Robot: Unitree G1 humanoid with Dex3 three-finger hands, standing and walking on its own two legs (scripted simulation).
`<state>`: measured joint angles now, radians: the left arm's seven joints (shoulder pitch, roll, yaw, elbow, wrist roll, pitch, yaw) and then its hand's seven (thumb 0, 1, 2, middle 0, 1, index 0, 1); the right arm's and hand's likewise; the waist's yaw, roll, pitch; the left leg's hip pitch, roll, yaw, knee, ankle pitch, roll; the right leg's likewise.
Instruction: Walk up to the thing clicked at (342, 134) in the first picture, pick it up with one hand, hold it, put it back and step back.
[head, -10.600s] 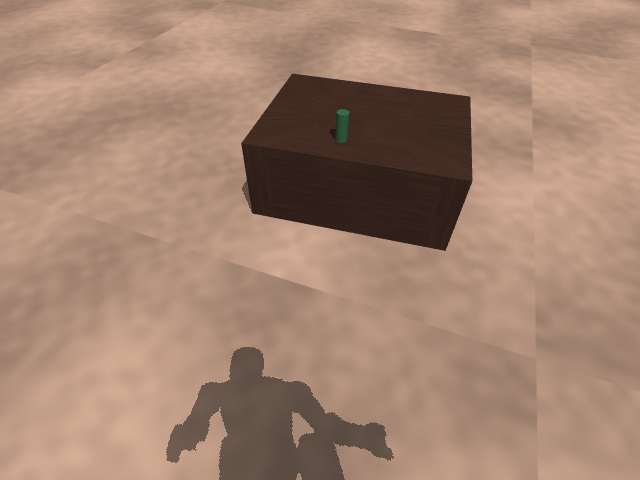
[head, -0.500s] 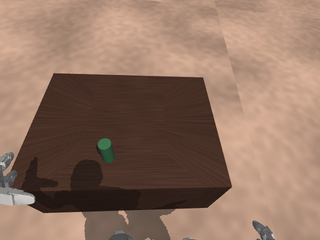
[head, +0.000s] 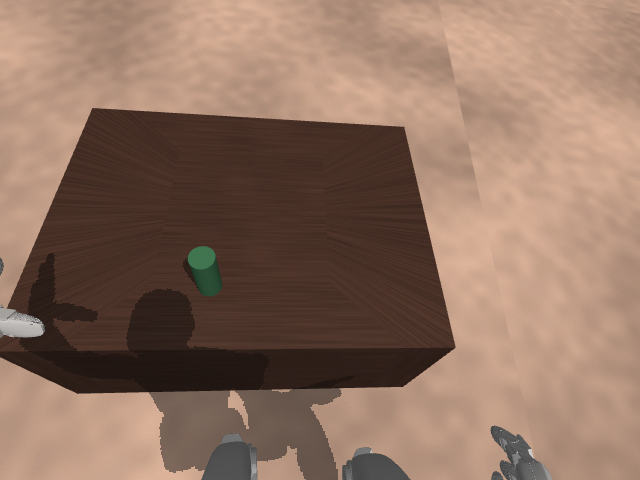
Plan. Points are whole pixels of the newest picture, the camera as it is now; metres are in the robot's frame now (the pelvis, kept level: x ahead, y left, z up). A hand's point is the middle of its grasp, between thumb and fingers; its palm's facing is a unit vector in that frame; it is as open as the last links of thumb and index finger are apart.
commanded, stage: go down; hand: left
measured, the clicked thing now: (206, 272) +0.52 +0.18 -0.26
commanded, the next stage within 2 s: none
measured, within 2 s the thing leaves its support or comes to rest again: neither
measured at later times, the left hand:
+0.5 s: hand (4, 262) +0.39 +0.37 +0.02, palm faces +0.18 -0.98 -0.08, open 17.2 cm
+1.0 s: hand (1, 244) +0.41 +0.38 +0.02, palm faces +0.17 -0.98 -0.07, open 17.3 cm
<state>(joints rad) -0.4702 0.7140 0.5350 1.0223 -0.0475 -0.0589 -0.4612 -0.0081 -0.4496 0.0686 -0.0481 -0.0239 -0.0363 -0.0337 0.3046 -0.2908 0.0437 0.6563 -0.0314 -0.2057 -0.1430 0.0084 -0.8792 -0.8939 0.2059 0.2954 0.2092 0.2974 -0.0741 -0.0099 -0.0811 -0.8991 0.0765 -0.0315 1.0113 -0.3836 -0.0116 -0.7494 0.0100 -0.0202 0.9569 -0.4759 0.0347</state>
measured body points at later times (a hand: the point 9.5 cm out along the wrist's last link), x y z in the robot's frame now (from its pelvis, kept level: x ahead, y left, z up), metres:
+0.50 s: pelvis +0.01 +0.01 +0.00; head +0.12 +0.05 +0.43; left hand +0.38 +0.42 +0.03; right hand +0.08 -0.27 -0.09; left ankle +0.06 +0.12 -0.67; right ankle -0.01 -0.15 -0.67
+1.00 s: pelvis +0.01 +0.01 -0.01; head +0.14 +0.06 +0.42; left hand +0.40 +0.43 +0.03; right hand +0.08 -0.27 -0.10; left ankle +0.06 +0.12 -0.67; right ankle -0.01 -0.15 -0.67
